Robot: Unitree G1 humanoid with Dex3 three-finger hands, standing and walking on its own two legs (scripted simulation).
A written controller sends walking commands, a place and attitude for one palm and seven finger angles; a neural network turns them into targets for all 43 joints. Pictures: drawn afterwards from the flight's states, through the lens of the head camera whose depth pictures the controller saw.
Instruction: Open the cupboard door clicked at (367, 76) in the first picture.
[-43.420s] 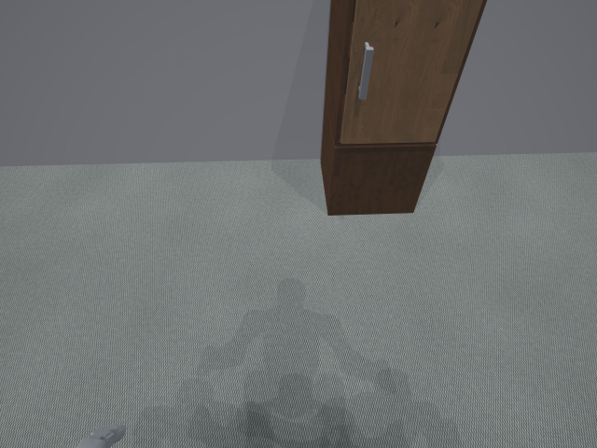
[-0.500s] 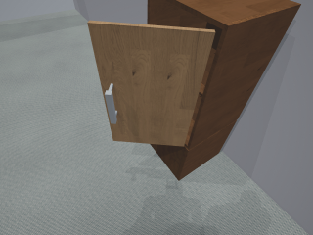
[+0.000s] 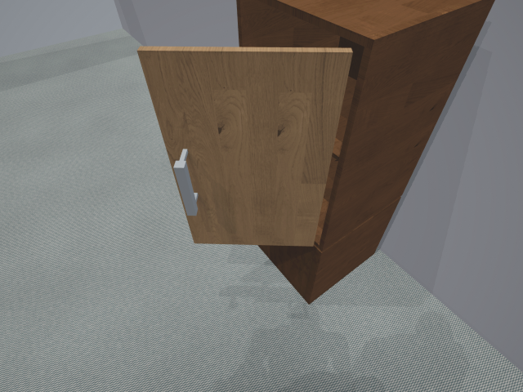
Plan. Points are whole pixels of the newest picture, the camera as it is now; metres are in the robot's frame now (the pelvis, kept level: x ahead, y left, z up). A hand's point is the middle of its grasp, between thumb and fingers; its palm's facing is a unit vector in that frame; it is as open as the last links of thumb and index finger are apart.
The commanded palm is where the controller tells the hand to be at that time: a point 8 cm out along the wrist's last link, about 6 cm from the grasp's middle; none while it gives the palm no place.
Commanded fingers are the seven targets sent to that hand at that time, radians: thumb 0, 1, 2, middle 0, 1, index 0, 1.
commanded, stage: look again from close up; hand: left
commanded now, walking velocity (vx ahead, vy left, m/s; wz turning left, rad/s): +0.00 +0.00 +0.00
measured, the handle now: (188, 183) +0.56 +0.21 -0.05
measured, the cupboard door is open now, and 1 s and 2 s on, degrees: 52 52 52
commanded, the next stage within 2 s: raise the hand with hooked fingers in 0.02 s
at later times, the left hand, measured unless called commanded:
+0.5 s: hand (163, 365) +0.18 +0.17 -0.06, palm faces -0.01 -1.00 +0.01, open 8.3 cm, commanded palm +0.13 +0.24 -0.06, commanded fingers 0.00 0.43 0.70 -0.23 -0.60 -0.23 -0.60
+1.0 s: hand (123, 352) +0.19 +0.23 -0.04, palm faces +0.10 -0.99 -0.05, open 11.3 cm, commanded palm +0.16 +0.28 -0.05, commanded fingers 0.00 -0.15 0.45 -0.28 -0.98 -0.28 -0.98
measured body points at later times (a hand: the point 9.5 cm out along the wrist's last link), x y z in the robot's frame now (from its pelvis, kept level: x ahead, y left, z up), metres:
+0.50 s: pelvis -0.03 -0.01 -0.07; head +0.02 +0.01 +0.38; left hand +0.17 +0.22 -0.05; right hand +0.20 -0.27 -0.10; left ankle -0.02 +0.10 -0.74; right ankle -0.01 -0.10 -0.74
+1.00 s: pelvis -0.05 +0.00 -0.09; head +0.03 +0.00 +0.36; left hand +0.18 +0.28 -0.04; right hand +0.10 -0.24 -0.18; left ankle -0.02 +0.10 -0.74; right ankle -0.01 -0.10 -0.74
